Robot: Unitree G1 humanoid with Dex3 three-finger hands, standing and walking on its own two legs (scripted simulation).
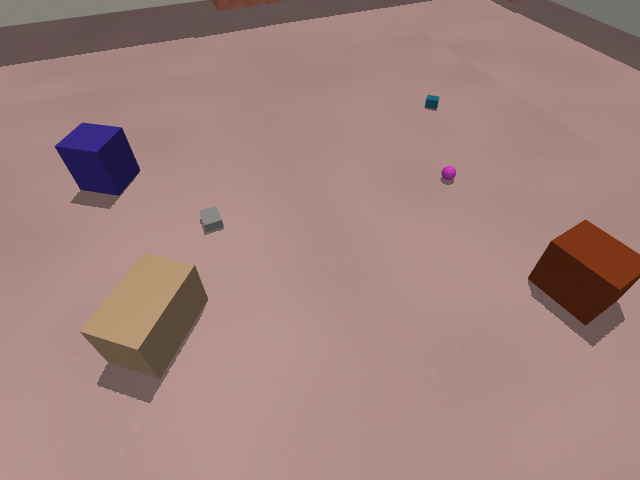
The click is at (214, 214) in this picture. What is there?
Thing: flat box
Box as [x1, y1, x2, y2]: [199, 206, 223, 231]
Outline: 216,206 199,211 206,231 223,226
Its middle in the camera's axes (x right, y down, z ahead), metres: -0.49 -0.11 +1.76
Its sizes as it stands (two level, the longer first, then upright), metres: 0.100 0.080 0.044
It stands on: the floor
